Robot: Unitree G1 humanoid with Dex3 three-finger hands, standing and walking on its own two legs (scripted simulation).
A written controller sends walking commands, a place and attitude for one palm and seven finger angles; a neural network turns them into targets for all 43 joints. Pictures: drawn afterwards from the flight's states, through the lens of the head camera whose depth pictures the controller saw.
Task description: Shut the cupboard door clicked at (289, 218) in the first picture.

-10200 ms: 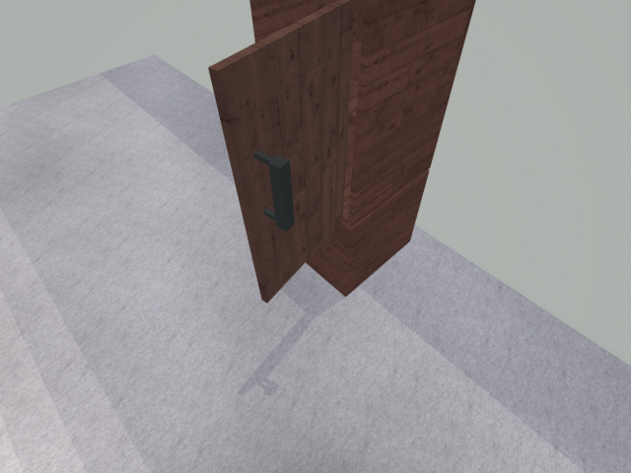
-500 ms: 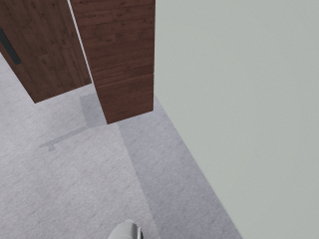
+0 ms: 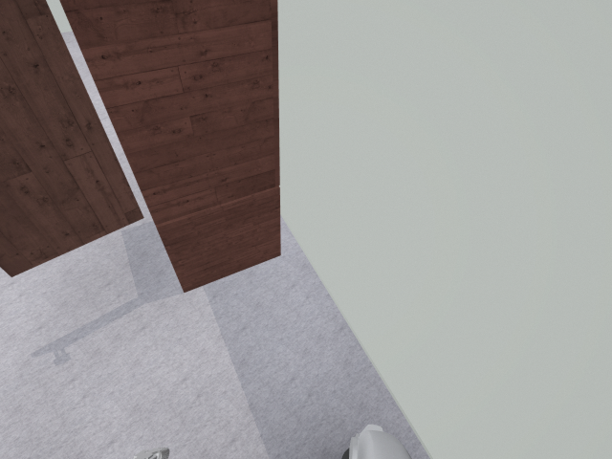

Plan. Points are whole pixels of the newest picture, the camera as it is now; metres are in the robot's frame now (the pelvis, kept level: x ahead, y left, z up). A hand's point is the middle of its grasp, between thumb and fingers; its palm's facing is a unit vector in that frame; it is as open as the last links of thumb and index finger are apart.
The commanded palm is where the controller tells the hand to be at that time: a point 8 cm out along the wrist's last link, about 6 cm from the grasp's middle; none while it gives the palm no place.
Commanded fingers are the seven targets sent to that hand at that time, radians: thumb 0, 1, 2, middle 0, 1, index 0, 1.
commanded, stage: turn to face it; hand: left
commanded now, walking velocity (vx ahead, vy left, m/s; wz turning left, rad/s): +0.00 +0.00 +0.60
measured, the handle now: out of the picture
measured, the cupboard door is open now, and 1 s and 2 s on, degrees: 100 100 100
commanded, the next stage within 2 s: take the last steps up to it in 1.10 s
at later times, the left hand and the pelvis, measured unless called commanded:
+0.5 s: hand out of the picture +0.15 +0.22 -0.20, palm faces +0.29 -0.94 -0.17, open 7.3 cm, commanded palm none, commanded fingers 0.00 0.90 0.90 -0.20 -0.30 -0.20 -0.30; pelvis +0.12 +0.01 -0.03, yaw +15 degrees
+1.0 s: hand (169, 457) +0.15 +0.20 -0.17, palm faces +0.46 -0.84 -0.29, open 7.4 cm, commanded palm none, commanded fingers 0.00 0.90 0.90 -0.20 -0.30 -0.20 -0.30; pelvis +0.16 -0.03 -0.02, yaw +28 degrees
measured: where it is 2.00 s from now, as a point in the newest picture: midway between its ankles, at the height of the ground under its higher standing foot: (270, 438)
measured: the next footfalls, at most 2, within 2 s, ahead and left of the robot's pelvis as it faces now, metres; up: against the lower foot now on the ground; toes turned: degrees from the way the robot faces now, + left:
right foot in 0.08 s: +0.17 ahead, -0.13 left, +0.00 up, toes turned -5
left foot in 0.46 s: +0.18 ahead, +0.12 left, +0.00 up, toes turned +20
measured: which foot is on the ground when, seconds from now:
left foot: down 0.00-0.10, up 0.12-0.44, down 0.46-0.96, up 0.98-1.00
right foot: up 0.00-0.06, down 0.08-0.46, up 0.48-0.94, down 0.96-1.00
